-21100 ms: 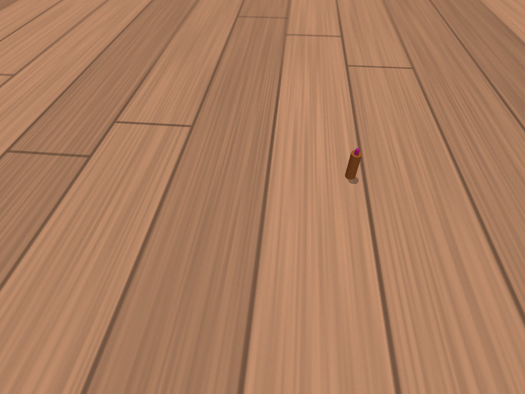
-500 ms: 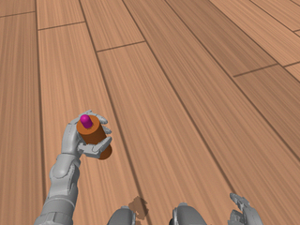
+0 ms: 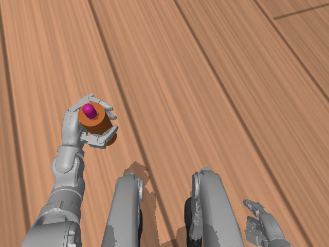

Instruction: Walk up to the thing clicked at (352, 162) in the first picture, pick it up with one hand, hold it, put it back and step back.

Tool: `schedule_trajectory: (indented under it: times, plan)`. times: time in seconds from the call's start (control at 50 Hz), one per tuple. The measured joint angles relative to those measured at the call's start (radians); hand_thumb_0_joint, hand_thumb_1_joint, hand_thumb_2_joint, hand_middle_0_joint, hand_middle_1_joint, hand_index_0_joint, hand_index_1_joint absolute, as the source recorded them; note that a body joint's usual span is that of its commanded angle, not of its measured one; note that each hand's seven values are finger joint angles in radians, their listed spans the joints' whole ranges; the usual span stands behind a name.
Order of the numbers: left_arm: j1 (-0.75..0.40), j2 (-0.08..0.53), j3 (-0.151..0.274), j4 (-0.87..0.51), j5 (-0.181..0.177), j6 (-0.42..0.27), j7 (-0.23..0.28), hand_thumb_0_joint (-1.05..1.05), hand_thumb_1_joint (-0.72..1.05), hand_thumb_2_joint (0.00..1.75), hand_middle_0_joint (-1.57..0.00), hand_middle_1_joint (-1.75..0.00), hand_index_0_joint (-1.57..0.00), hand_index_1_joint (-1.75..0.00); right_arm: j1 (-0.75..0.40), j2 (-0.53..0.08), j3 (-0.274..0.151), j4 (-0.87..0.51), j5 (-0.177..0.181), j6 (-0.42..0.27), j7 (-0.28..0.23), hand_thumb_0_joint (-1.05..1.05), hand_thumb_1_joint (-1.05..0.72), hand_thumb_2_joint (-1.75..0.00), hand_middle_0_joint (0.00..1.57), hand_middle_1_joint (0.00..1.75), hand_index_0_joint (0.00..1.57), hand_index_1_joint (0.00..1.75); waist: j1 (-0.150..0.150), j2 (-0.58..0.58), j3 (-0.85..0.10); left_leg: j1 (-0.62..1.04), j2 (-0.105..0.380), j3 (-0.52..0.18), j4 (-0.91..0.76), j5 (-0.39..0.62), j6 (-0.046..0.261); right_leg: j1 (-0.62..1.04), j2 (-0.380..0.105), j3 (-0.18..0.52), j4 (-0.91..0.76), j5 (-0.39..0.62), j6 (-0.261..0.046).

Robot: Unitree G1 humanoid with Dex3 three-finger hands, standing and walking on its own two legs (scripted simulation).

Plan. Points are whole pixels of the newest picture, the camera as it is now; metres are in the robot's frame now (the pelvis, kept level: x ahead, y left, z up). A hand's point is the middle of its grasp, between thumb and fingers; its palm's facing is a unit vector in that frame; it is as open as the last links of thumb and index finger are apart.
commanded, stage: crouch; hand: left
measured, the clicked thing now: (98, 124) +0.39 +0.17 -0.03
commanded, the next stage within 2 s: lower in 1.12 s
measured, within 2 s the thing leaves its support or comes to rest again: neither
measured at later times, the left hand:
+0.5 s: hand (114, 138) +0.41 +0.16 -0.19, palm faces -0.05 -1.00 -0.01, open 7.6 cm
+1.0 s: hand (118, 141) +0.42 +0.16 -0.26, palm faces -0.07 -1.00 -0.01, open 7.6 cm
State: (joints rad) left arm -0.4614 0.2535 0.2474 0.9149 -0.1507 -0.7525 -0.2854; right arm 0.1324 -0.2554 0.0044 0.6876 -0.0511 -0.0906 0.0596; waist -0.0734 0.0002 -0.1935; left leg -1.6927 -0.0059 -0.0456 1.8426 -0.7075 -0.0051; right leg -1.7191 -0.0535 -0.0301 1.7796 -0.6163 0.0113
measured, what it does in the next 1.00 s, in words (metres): lowers itself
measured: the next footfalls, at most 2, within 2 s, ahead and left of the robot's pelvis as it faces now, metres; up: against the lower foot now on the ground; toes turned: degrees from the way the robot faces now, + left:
none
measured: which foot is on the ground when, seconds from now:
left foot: down 0.00-1.00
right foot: down 0.00-1.00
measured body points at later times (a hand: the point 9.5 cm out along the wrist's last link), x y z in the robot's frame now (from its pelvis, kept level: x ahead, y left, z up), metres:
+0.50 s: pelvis -0.04 +0.00 -0.15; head +0.16 +0.04 +0.25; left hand +0.40 +0.22 -0.19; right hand +0.07 -0.27 -0.27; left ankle +0.05 +0.12 -0.48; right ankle +0.08 -0.13 -0.48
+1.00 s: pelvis -0.04 +0.01 -0.19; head +0.19 +0.07 +0.20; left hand +0.41 +0.22 -0.26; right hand +0.07 -0.28 -0.29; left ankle +0.05 +0.12 -0.48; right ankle +0.08 -0.13 -0.48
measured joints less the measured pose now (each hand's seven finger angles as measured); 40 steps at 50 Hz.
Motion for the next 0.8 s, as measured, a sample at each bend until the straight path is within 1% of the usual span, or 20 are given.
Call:
schedule_trajectory:
  times: [0.1, 0.22, 0.36, 0.46, 0.58, 0.66, 0.8]
  plan:
    - [-0.071, 0.02, 0.014, 0.062, 0.01, -0.017, 0.006, 0.0, -0.11, 1.1, -0.84, -1.05, -0.87, -1.05, -0.019, -0.001, 0.01, 0.007, -0.013, -0.003, 0.011, 0.01, -0.91, -0.9, 0.2, 0.3, 0.21, 0.3, -0.009, -0.005, 0.014, -0.135, -0.007, -0.006, 0.121, -0.006, -0.003, -0.134, -0.005, 0.001, 0.117, -0.004, -0.002]
    - [-0.129, 0.034, 0.04, 0.115, 0.031, -0.028, 0.007, 0.0, -0.11, 1.1, -0.84, -1.05, -0.87, -1.05, -0.028, -0.012, 0.018, 0.022, -0.029, 0.003, 0.024, 0.01, -0.91, -0.9, 0.2, 0.3, 0.21, 0.3, -0.025, -0.009, 0.034, -0.263, -0.016, -0.013, 0.256, -0.009, -0.007, -0.26, -0.01, 0.001, 0.247, -0.004, -0.005]
    - [-0.185, 0.061, 0.071, 0.168, 0.051, -0.035, 0.013, 0.0, -0.11, 1.11, -0.85, -1.05, -0.88, -1.05, -0.032, -0.025, 0.025, 0.035, -0.038, 0.015, 0.032, 0.0, -0.91, -0.9, 0.2, 0.3, 0.21, 0.3, -0.046, -0.012, 0.071, -0.371, -0.02, -0.02, 0.376, 0.001, -0.01, -0.367, -0.011, 0.001, 0.359, 0.014, -0.007]
    - [-0.207, 0.083, 0.09, 0.195, 0.052, -0.036, 0.021, 0.0, -0.11, 1.11, -0.85, -1.05, -0.88, -1.05, -0.029, -0.034, 0.037, 0.041, -0.046, 0.021, 0.035, 0.0, -0.91, -0.9, 0.2, 0.3, 0.21, 0.3, -0.059, -0.016, 0.091, -0.427, -0.023, -0.027, 0.442, 0.007, -0.01, -0.42, -0.01, -0.001, 0.417, 0.025, -0.005]
    - [-0.228, 0.11, 0.088, 0.214, 0.059, -0.039, 0.027, 0.0, -0.11, 1.11, -0.85, -1.05, -0.88, -1.05, -0.032, -0.044, 0.053, 0.046, -0.058, 0.026, 0.04, 0.0, -0.91, -0.9, 0.2, 0.3, 0.21, 0.3, -0.071, -0.023, 0.118, -0.476, -0.024, -0.04, 0.506, 0.008, -0.008, -0.461, -0.007, -0.011, 0.465, 0.034, -0.001]
    - [-0.226, 0.12, 0.092, 0.211, 0.062, -0.04, 0.032, 0.0, -0.11, 1.11, -0.85, -1.05, -0.88, -1.05, -0.038, -0.051, 0.067, 0.043, -0.064, 0.033, 0.043, 0.0, -0.91, -0.9, 0.2, 0.3, 0.21, 0.3, -0.079, -0.025, 0.132, -0.5, -0.026, -0.048, 0.537, 0.005, -0.005, -0.476, -0.007, -0.017, 0.486, 0.034, 0.004]
    - [-0.22, 0.14, 0.085, 0.201, 0.071, -0.049, 0.05, 0.0, -0.11, 1.11, -0.85, -1.05, -0.88, -1.05, -0.057, -0.058, 0.09, 0.035, -0.079, 0.046, 0.051, 0.0, -0.91, -0.9, 0.2, 0.3, 0.21, 0.3, -0.091, -0.034, 0.16, -0.525, -0.03, -0.061, 0.575, 0.001, -0.003, -0.49, -0.008, -0.027, 0.51, 0.031, 0.008]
